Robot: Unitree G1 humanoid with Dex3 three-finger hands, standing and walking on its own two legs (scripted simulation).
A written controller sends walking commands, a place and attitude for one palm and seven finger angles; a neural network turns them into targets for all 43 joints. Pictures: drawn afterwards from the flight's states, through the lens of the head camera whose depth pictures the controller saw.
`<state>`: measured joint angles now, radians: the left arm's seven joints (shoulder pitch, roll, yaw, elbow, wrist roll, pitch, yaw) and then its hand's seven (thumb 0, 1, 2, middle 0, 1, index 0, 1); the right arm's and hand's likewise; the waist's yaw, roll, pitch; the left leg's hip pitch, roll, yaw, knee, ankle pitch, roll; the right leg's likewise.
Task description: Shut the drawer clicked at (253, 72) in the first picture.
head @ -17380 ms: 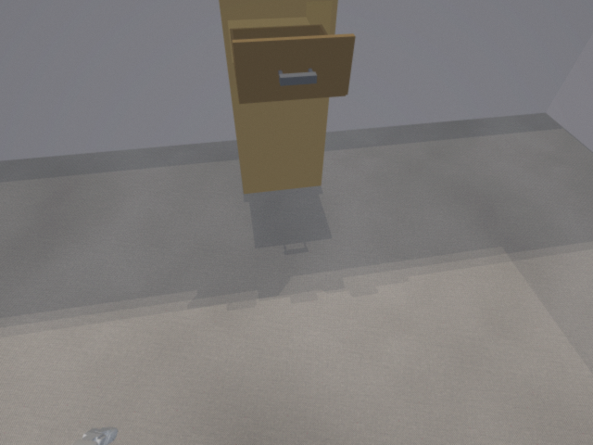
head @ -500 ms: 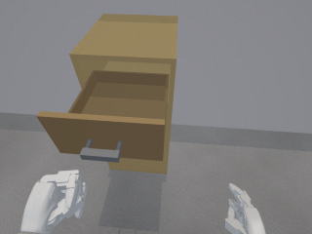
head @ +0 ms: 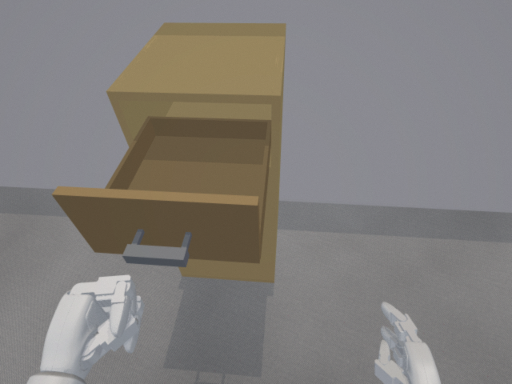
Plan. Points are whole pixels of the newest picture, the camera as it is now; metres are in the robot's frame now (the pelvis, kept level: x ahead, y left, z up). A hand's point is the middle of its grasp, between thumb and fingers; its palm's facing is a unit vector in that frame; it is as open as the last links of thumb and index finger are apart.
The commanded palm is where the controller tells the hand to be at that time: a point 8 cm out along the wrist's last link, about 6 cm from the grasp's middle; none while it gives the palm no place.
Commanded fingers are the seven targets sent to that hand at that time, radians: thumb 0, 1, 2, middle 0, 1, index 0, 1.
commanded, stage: bring the fist close to the handle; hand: left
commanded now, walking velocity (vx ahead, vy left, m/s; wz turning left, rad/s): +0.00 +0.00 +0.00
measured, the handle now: (160, 245) +0.34 +0.21 +0.01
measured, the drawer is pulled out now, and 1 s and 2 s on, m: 0.30 0.30 0.28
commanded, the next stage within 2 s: push the drawer shut in 1.36 s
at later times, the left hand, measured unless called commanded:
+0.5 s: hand (149, 310) +0.21 +0.17 +0.06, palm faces +0.01 -1.00 -0.06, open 3.3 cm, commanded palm +0.18 +0.23 +0.06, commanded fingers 0.00 0.90 0.90 -1.40 -1.60 -1.40 -1.60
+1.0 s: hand (167, 297) +0.25 +0.17 +0.01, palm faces -0.03 -1.00 -0.03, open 3.3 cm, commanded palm +0.22 +0.23 +0.02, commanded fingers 0.00 0.90 0.90 -1.40 -1.60 -1.40 -1.60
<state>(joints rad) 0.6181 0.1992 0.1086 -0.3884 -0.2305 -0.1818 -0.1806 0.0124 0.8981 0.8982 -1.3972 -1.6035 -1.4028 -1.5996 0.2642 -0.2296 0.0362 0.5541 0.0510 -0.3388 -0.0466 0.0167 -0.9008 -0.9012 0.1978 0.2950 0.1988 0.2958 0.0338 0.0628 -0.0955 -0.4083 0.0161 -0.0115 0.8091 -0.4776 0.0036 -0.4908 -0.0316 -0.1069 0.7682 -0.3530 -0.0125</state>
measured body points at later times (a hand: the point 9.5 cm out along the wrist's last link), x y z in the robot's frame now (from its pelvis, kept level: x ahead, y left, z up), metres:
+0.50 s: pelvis +0.00 +0.00 -0.01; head +0.03 -0.01 +0.44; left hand +0.20 +0.23 +0.07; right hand +0.17 -0.23 -0.08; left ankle -0.04 +0.12 -0.71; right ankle +0.03 -0.11 -0.71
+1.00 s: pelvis -0.01 +0.01 -0.04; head +0.06 +0.01 +0.41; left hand +0.24 +0.22 +0.01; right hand +0.15 -0.23 -0.12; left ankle -0.04 +0.12 -0.71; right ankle +0.03 -0.11 -0.71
